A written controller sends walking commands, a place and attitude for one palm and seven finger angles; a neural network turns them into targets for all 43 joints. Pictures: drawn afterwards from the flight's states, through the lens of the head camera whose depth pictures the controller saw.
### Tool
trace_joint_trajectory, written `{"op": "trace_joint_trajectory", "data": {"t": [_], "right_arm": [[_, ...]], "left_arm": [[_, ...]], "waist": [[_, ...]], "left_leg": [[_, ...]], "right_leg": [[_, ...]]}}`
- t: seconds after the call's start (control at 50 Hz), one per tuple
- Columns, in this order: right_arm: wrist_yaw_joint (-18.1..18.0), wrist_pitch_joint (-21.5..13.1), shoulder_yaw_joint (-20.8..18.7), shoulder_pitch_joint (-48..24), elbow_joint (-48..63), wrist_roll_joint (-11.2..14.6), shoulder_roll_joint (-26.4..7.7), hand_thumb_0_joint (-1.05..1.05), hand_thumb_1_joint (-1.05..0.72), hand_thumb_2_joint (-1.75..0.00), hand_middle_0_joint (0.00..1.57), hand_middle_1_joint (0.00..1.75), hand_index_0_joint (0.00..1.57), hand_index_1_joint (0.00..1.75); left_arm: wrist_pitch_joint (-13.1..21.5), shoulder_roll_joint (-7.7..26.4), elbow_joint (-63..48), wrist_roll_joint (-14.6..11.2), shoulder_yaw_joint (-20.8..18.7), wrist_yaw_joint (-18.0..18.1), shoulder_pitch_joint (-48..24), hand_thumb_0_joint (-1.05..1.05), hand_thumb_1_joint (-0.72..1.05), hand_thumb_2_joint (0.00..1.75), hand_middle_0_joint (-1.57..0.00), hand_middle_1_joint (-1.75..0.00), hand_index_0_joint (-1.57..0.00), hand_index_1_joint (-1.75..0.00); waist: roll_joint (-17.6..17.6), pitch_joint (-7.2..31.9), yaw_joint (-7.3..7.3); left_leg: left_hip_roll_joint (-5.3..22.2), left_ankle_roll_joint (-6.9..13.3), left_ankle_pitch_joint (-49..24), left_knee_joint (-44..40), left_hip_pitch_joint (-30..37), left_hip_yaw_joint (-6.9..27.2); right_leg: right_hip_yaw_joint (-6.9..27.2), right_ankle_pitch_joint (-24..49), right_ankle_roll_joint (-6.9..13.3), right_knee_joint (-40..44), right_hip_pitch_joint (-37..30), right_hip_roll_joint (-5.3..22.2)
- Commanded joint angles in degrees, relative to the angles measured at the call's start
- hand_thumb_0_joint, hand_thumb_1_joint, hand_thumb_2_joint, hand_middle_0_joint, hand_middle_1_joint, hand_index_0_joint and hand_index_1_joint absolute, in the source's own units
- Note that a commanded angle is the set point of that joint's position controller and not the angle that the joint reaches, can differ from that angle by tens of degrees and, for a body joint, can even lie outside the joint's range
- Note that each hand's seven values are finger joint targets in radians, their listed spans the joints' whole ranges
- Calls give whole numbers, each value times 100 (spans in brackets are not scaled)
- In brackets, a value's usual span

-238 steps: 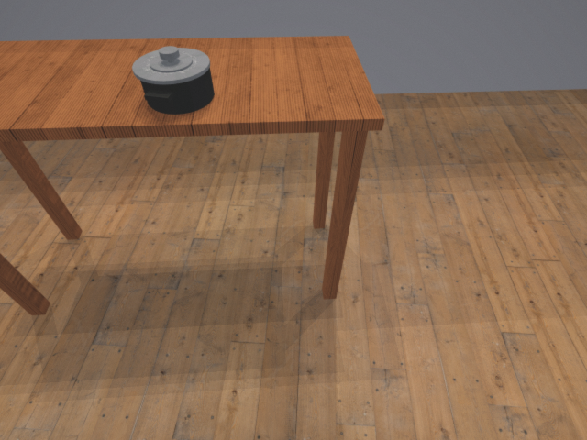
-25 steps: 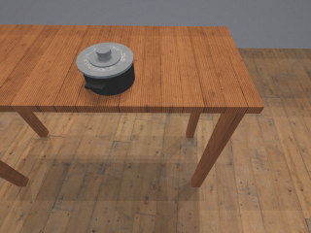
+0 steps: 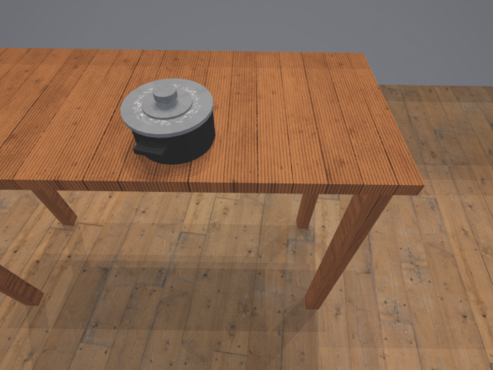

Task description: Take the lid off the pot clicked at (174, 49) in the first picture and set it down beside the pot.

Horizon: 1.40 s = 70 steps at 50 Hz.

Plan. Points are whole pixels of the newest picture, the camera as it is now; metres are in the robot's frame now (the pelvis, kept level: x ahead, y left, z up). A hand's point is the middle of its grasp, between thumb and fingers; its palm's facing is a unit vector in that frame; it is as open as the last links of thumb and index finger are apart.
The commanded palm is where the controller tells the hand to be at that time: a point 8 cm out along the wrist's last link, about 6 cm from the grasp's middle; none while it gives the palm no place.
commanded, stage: shuffle to correct the standing spot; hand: left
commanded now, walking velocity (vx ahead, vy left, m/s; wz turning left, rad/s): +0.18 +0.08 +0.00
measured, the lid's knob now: (165, 93) +0.52 +0.18 +0.16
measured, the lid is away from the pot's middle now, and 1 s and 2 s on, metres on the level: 0.00 0.00 0.00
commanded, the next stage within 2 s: come to a stop and stand still in 0.10 s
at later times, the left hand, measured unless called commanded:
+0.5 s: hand (153, 357) +0.16 +0.19 -0.15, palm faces +0.06 -0.96 -0.28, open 7.2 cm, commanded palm none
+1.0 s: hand (133, 352) +0.17 +0.23 -0.16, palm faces +0.03 -0.96 -0.28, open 7.4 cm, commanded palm none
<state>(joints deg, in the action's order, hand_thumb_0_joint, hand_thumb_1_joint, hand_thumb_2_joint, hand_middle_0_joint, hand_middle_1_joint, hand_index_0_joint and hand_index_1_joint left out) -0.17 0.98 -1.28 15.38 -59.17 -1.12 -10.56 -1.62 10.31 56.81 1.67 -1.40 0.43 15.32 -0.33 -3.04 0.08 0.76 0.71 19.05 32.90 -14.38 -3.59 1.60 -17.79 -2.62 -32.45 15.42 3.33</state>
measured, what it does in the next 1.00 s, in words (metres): steps on the spot: right foot, then left foot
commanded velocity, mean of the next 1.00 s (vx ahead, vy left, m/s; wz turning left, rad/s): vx -0.07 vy -0.02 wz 0.00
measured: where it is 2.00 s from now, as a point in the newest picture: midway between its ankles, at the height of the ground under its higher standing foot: outside the picture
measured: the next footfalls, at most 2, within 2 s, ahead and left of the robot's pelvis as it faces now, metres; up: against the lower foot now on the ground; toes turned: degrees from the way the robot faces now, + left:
right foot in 0.26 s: +0.11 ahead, -0.10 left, +0.00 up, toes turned -5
left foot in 0.66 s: +0.17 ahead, +0.09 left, +0.00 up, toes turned +5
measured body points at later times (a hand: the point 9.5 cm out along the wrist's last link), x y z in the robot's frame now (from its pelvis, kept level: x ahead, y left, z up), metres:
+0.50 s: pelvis +0.10 -0.01 +0.01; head +0.17 -0.03 +0.45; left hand +0.16 +0.24 -0.13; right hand +0.15 -0.24 -0.16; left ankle +0.09 +0.15 -0.67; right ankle +0.07 -0.10 -0.73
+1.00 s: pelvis +0.09 +0.01 +0.00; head +0.16 +0.01 +0.44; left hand +0.17 +0.28 -0.14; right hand +0.18 -0.21 -0.15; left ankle +0.16 +0.15 -0.73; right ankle +0.05 -0.12 -0.71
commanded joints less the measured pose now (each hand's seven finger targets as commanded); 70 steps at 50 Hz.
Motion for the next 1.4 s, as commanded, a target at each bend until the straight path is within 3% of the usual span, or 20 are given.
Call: {"op": "trace_joint_trajectory", "data": {"t": [0.0, 0.06, 0.12, 0.2, 0.24, 0.26, 0.4, 0.6, 0.64, 0.66, 0.78, 0.94, 0.96, 0.98, 1.04, 1.08, 1.14, 1.18, 1.22, 1.38], "right_arm": [[-49, -185, -119, 579, 233, -21, -542, 0, -90, -90, 20, 30, 20, 30], [-113, -273, -232, 1142, 121, -58, -880, 0, -90, -90, 20, 30, 20, 30], [-161, -323, -178, 1415, 61, -85, -705, 0, -90, -90, 20, 30, 20, 30], [-179, -324, -120, 627, 156, -34, -707, 0, -90, -90, 20, 30, 20, 30], [-170, -347, -90, 469, 366, 106, -342, 0, -90, -90, 20, 30, 20, 30], [-234, -242, -127, 307, 445, 81, -463, 0, -90, -90, 20, 30, 20, 30], [-151, 99, -259, 92, 306, 45, -243, 0, -90, -90, 20, 30, 20, 30], [-74, 14, -323, -7, 623, 42, -453, 0, -90, -90, 20, 30, 20, 30], [-115, -100, -445, 373, 722, 21, -1269, 0, -90, -90, 20, 30, 20, 30], [-144, -21, -418, 503, 733, 28, -1365, 0, -90, -90, 20, 30, 20, 30], [-272, -74, -247, -441, 1142, -51, -944, 0, -90, -90, 20, 30, 20, 30], [-160, 17, -367, -412, 1036, -85, -1124, 0, -90, -90, 20, 30, 20, 30], [-150, -104, -494, -695, 1077, 55, -1395, 0, -90, -90, 20, 30, 20, 30], [-31, -82, -348, -433, 1418, 81, -673, 0, -90, -90, 20, 30, 20, 30], [40, 28, -172, -336, 1514, 8, -148, 0, -90, -90, 20, 30, 20, 30], [28, -7, -223, -284, 1450, 39, -437, 0, -90, -90, 20, 30, 20, 30], [-35, -47, -179, 178, 1237, 78, -405, 0, -90, -90, 20, 30, 20, 30], [-18, -135, -182, 366, 1054, -40, -785, 0, -90, -90, 20, 30, 20, 30], [-29, -138, -163, 148, 1069, -76, -836, 0, -90, -90, 20, 30, 20, 30], [-44, -48, -154, 39, 956, 5, -489, 0, -90, -90, 20, 30, 20, 30]], "left_arm": [[158, 849, -428, -30, -234, 52, -93, 0, 90, 90, -20, -30, -20, -30], [234, 445, -595, -20, -162, 30, -403, 0, 90, 90, -20, -30, -20, -30], [312, 383, -735, -68, -159, 36, -796, 0, 90, 90, -20, -30, -20, -30], [364, 281, -430, -88, -227, -59, 147, 0, 90, 90, -20, -30, -20, -30], [403, 1045, -101, -44, -404, 94, 1208, 0, 90, 90, -20, -30, -20, -30], [382, 1106, -62, -110, -369, 140, 1219, 0, 90, 90, -20, -30, -20, -30], [261, 903, -404, -33, -392, 332, 75, 0, 90, 90, -20, -30, -20, -30], [131, 1112, -776, -12, -449, 248, -392, 0, 90, 90, -20, -30, -20, -30], [107, 629, -856, -160, -341, 252, 84, 0, 90, 90, -20, -30, -20, -30], [72, 663, -813, -146, -308, 300, 135, 0, 90, 90, -20, -30, -20, -30], [-64, 842, -776, -89, -395, 174, 34, 0, 90, 90, -20, -30, -20, -30], [-24, 560, -906, -100, -257, 41, 40, 0, 90, 90, -20, -30, -20, -30], [92, 699, -503, -112, -207, 128, 838, 0, 90, 90, -20, -30, -20, -30], [126, 994, -881, 17, -232, 152, 430, 0, 90, 90, -20, -30, -20, -30], [305, 1269, -1016, 60, -120, 196, -145, 0, 90, 90, -20, -30, -20, -30], [332, 1079, -978, -28, -221, 274, -304, 0, 90, 90, -20, -30, -20, -30], [221, 884, -977, -44, -122, 296, -558, 0, 90, 90, -20, -30, -20, -30], [106, 560, -927, -94, -40, 274, -135, 0, 90, 90, -20, -30, -20, -30], [53, 543, -703, -103, -17, 243, 279, 0, 90, 90, -20, -30, -20, -30], [187, 780, -519, -63, -38, 143, 273, 0, 90, 90, -20, -30, -20, -30]], "waist": [[-7, -221, -141], [-1349, -194, -341], [-845, -147, -395], [-434, 386, 291], [1679, 827, 637], [1464, 653, 550], [847, 237, 113], [962, 634, -255], [-1302, 1273, -346], [-1352, 1402, -469], [-809, 891, -62], [-1136, 977, -127], [-150, 1794, 343], [1326, 1274, 126], [-24, 832, -303], [2070, 578, -211], [1258, -80, -450], [-1272, -516, -234], [-1735, -434, 16], [667, -43, -48]], "left_leg": [[374, 184, 367, -827, 125, 524], [1332, 842, -1103, -1604, 1212, 1890], [1639, 1294, -3224, -1373, 1657, 2048], [870, 609, -2461, -577, 375, 717], [-7, 11, -13, 1105, -1507, -24], [-8, -200, 1722, 1882, -1653, 163], [39, -383, 823, 2635, -1729, 351], [-11, -258, -1526, -326, 199, -173], [2140, 890, -6406, -626, 1845, 2111], [2422, 1343, -7343, -836, 1286, 2059], [1676, 994, -4706, -881, 656, 1286], [1415, 683, -1986, -1074, 180, 1136], [1187, 258, -2524, -91, 580, 626], [228, 32, -208, 631, -1032, 51], [-51, -147, 1034, 2062, -946, 74], [5, -57, 652, 2129, -1548, 125], [119, -44, -141, 351, 128, 149], [985, 428, -530, -987, -179, 1580], [1299, 774, 843, -1943, -926, 2287], [160, 101, 845, -308, -546, 485]], "right_leg": [[275, -858, 516, 563, 484, 236], [-719, -994, 232, -1323, 1613, -316], [-421, -1537, 302, -2084, 2160, -36], [-816, 58, 284, 270, -496, -176], [1415, 2607, 925, 1186, -2515, 1588], [2043, 4493, 1597, 1185, -2262, 2315], [429, 5775, 1517, 694, -1272, 1556], [-201, 4160, 717, -342, -620, 886], [-555, -944, 34, -2300, 939, -267], [120, -2411, 119, -3422, 566, -528], [462, -1130, 25, -4032, 1373, -370], [-219, -1012, 149, -726, 115, -304], [-116, 85, 286, 596, -310, -207], [1096, 297, 611, 1023, -623, 467], [1169, 2131, 1251, 790, 131, 1107], [985, 3423, 1212, 500, -545, 782], [514, 1542, 915, 341, 935, 642], [-77, -934, 422, -595, 1197, -366], [-266, -1469, 422, -1135, 561, -497], [1191, -2161, 834, 1460, 798, 414]]}}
